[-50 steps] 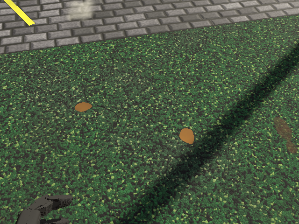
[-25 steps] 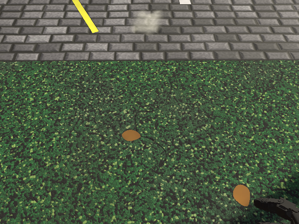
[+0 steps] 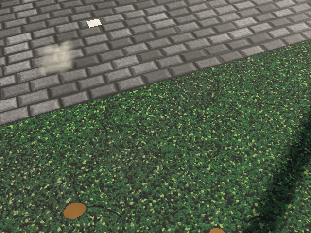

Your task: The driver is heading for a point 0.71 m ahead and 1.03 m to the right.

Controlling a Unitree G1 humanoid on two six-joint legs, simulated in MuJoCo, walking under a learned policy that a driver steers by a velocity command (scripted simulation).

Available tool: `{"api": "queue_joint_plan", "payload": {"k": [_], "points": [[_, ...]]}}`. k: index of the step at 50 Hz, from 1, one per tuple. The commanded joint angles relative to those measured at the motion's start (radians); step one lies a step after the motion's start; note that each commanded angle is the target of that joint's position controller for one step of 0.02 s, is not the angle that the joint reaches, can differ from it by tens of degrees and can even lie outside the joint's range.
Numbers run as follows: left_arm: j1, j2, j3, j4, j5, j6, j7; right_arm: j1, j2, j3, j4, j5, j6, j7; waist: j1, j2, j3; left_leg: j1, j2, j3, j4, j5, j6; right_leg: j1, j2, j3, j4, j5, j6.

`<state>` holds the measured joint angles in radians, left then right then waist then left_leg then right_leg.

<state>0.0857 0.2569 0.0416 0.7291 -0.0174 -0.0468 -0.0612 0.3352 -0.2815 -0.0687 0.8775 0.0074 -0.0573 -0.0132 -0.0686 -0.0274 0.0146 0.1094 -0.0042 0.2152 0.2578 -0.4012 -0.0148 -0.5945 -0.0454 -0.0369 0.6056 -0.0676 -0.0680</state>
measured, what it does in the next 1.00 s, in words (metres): walks ahead, turning right: right foot, then left foot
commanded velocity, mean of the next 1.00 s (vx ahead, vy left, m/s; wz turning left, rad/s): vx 0.50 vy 0.00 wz -0.57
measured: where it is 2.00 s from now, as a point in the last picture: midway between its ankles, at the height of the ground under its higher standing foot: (248, 137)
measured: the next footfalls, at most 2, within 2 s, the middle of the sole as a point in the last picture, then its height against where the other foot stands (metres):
right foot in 0.04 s outside the picture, level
left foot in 0.50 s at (140, 228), level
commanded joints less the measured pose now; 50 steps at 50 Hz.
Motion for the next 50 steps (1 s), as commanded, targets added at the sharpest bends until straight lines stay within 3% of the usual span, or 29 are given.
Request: {"api": "queue_joint_plan", "payload": {"k": [1, 2, 3, 4, 5, 6, 7, 8, 10, 12, 16, 20, 22, 24, 25, 26, 27, 28, 29, 30, 31, 33, 37, 42, 46, 49, 50], "points": [[0.146, 0.161, 0.067, -0.053, -0.004, -0.009, -0.002, -0.036, -0.205, -0.047, -0.060, 0.006, 0.019, -0.022, 0.150, 0.112, -0.099, -0.032, 0.251, -0.015, 0.362, 1.149, 0.097, 0.260, 0.106, -0.080, -0.042, -0.072, -0.073], [0.315, 0.239, 0.103, -0.017, -0.005, -0.002, 0.016, -0.030, -0.188, -0.037, -0.078, -0.003, 0.014, -0.028, 0.225, 0.043, -0.197, -0.248, 0.212, -0.012, 0.638, 0.933, 0.056, 0.572, 0.041, 0.065, -0.068, -0.034, -0.127], [0.334, 0.348, 0.123, -0.015, -0.012, -0.001, 0.029, 0.066, -0.039, 0.011, -0.129, -0.037, -0.017, -0.009, 0.128, -0.220, -0.286, -0.722, 0.010, -0.058, 1.009, 0.018, -0.014, 0.943, -0.222, 0.607, -0.121, -0.139, -0.311], [0.364, 0.285, 0.101, -0.039, -0.007, -0.009, 0.030, -0.008, -0.095, 0.008, -0.136, -0.007, -0.061, 0.009, 0.183, -0.140, -0.421, -0.859, -0.042, -0.291, 1.152, -0.189, -0.007, 1.040, -0.300, 0.883, -0.269, -0.216, -0.369], [0.336, 0.230, 0.085, -0.034, 0.003, -0.016, 0.031, -0.105, -0.142, -0.007, -0.168, 0.031, -0.085, 0.022, 0.203, -0.093, -0.292, -0.946, 0.018, -0.323, 1.148, -0.109, 0.017, 0.968, -0.265, 0.726, -0.286, -0.163, -0.311], [0.280, 0.202, 0.078, -0.041, 0.000, -0.020, 0.033, -0.137, -0.132, 0.000, -0.178, 0.028, -0.097, 0.020, 0.167, -0.018, -0.195, -0.929, 0.062, -0.312, 1.062, -0.025, 0.032, 0.822, -0.218, 0.595, -0.286, -0.092, -0.273], [0.209, 0.173, 0.069, -0.056, 0.002, -0.019, 0.035, -0.149, -0.132, -0.005, -0.173, 0.003, -0.098, 0.014, 0.123, 0.026, -0.121, -0.871, 0.092, -0.303, 0.967, 0.019, 0.026, 0.667, -0.182, 0.505, -0.301, 0.006, -0.247], [0.163, 0.145, 0.058, -0.077, 0.013, -0.020, 0.038, -0.136, -0.144, -0.015, -0.170, -0.010, -0.087, 0.011, 0.085, 0.013, -0.094, -0.794, 0.114, -0.306, 0.917, 0.047, 0.020, 0.558, -0.155, 0.447, -0.326, 0.093, -0.239], [0.137, 0.152, 0.061, -0.093, 0.014, -0.020, 0.043, -0.108, -0.125, -0.016, -0.174, -0.018, -0.061, 0.011, 0.049, -0.001, -0.073, -0.730, 0.118, -0.295, 0.840, 0.066, -0.007, 0.445, -0.134, 0.408, -0.365, 0.161, -0.249], [0.151, 0.178, 0.068, -0.089, 0.009, -0.022, 0.055, -0.137, -0.098, -0.008, -0.189, -0.024, -0.046, 0.008, 0.047, -0.003, -0.046, -0.717, 0.108, -0.271, 0.732, 0.134, -0.038, 0.364, -0.108, 0.344, -0.384, 0.199, -0.243], [0.201, 0.197, 0.076, -0.074, -0.002, -0.011, 0.073, -0.292, -0.059, 0.010, -0.228, -0.021, -0.049, 0.015, 0.108, -0.038, -0.019, -0.634, 0.047, -0.254, 0.413, 0.428, -0.057, 0.294, -0.031, 0.267, -0.367, 0.084, -0.172], [0.266, 0.192, 0.077, -0.051, -0.011, 0.001, 0.077, -0.367, -0.094, 0.000, -0.258, 0.000, -0.061, 0.030, 0.136, -0.061, -0.021, -0.581, 0.012, -0.286, 0.273, 0.463, -0.044, 0.363, -0.064, 0.361, -0.302, -0.037, -0.143], [0.267, 0.188, 0.077, -0.052, -0.009, 0.005, 0.079, -0.351, -0.122, -0.012, -0.259, 0.003, -0.070, 0.035, 0.117, -0.082, -0.023, -0.555, 0.011, -0.301, 0.241, 0.388, -0.019, 0.418, -0.089, 0.427, -0.242, -0.059, -0.128], [0.244, 0.167, 0.072, -0.061, -0.005, 0.010, 0.079, -0.246, -0.143, -0.029, -0.234, 0.001, -0.079, 0.032, 0.055, -0.100, -0.052, -0.415, 0.008, -0.278, 0.189, 0.344, 0.021, 0.418, -0.064, 0.444, -0.150, -0.033, -0.095], [0.240, 0.120, 0.055, -0.073, 0.001, 0.007, 0.076, -0.140, -0.176, -0.044, -0.221, -0.014, -0.085, 0.025, 0.003, -0.070, -0.139, -0.227, 0.082, -0.331, 0.198, 0.325, 0.066, 0.365, -0.012, 0.396, 0.013, -0.034, -0.061], [0.307, 0.058, 0.036, -0.092, 0.002, 0.000, 0.075, -0.013, -0.246, -0.061, -0.211, -0.032, -0.083, 0.018, -0.010, 0.106, -0.277, 0.106, 0.290, -0.598, 0.191, 0.234, 0.167, 0.119, 0.103, 0.272, 0.330, -0.242, 0.003], [0.377, 0.073, 0.029, -0.116, -0.018, -0.007, 0.077, 0.057, -0.265, -0.069, -0.175, -0.018, -0.066, 0.026, 0.012, 0.389, -0.347, 0.242, 0.439, -1.000, 0.077, -0.043, 0.265, -0.134, 0.128, 0.200, 0.584, -0.546, 0.037], [0.337, 0.165, 0.050, -0.097, -0.025, -0.004, 0.078, 0.014, -0.178, -0.046, -0.195, -0.005, -0.061, 0.026, -0.007, 0.249, -0.230, 0.157, 0.412, -0.962, 0.036, -0.207, 0.237, -0.216, 0.062, 0.228, 0.689, -0.479, 0.048], [0.244, 0.191, 0.057, -0.110, -0.017, 0.003, 0.077, -0.030, -0.140, -0.034, -0.202, -0.007, -0.052, 0.022, -0.017, 0.164, -0.121, 0.035, 0.374, -0.800, 0.030, -0.139, 0.201, -0.226, 0.030, 0.189, 0.709, -0.398, 0.053], [0.201, 0.181, 0.058, -0.121, -0.004, 0.006, 0.075, -0.075, -0.123, -0.026, -0.202, -0.018, -0.047, 0.021, 0.003, 0.108, -0.058, -0.084, 0.333, -0.684, 0.010, -0.011, 0.188, -0.192, -0.002, 0.173, 0.676, -0.332, 0.055], [0.188, 0.168, 0.062, -0.126, 0.000, 0.010, 0.072, -0.105, -0.098, -0.018, -0.196, -0.022, -0.047, 0.019, 0.026, 0.117, -0.026, -0.158, 0.300, -0.597, -0.010, 0.087, 0.182, -0.159, -0.030, 0.175, 0.632, -0.290, 0.055], [0.204, 0.130, 0.059, -0.126, -0.012, 0.022, 0.063, -0.123, -0.086, -0.016, -0.184, -0.019, -0.052, 0.017, 0.050, 0.156, -0.007, -0.235, 0.259, -0.467, -0.057, 0.185, 0.178, -0.099, -0.058, 0.151, 0.587, -0.253, 0.057], [0.142, 0.095, 0.048, -0.154, -0.004, 0.030, 0.060, -0.102, -0.130, -0.033, -0.148, -0.017, -0.061, 0.014, 0.047, 0.107, 0.007, -0.214, 0.277, -0.330, -0.101, 0.354, 0.210, -0.154, -0.074, 0.142, 0.465, -0.139, 0.081], [0.013, 0.069, 0.034, -0.178, -0.005, 0.015, 0.031, -0.082, -0.163, -0.039, -0.116, -0.009, -0.044, 0.008, 0.001, 0.090, 0.036, -0.170, 0.248, -0.151, -0.101, 0.452, 0.173, -0.102, -0.058, 0.070, 0.190, 0.080, 0.071], [-0.078, 0.070, 0.032, -0.218, -0.010, 0.014, 0.008, -0.033, -0.199, -0.050, -0.085, 0.010, -0.023, 0.008, -0.019, 0.090, 0.072, -0.077, 0.283, -0.093, -0.074, 0.521, 0.152, -0.079, -0.036, 0.013, 0.063, 0.032, 0.033], [-0.014, 0.122, 0.058, -0.222, -0.001, 0.022, 0.003, -0.042, -0.243, -0.064, -0.084, 0.026, -0.004, 0.001, 0.049, 0.131, 0.007, -0.017, 0.288, -0.035, 0.112, 0.976, 0.123, 0.076, 0.048, -0.061, 0.028, -0.119, -0.029], [0.105, 0.158, 0.081, -0.194, -0.002, 0.025, 0.007, -0.053, -0.249, -0.065, -0.086, 0.031, 0.003, -0.003, 0.123, 0.126, -0.059, -0.041, 0.269, -0.008, 0.277, 1.086, 0.106, 0.234, 0.092, -0.083, -0.013, -0.113, -0.060]]}}
Keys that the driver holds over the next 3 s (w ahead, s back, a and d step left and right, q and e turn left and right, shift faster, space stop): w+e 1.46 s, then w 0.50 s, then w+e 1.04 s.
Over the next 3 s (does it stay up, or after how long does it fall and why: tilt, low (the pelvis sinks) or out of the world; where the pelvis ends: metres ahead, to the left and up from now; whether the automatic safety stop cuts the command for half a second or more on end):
stays up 1.07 -1.01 -0.01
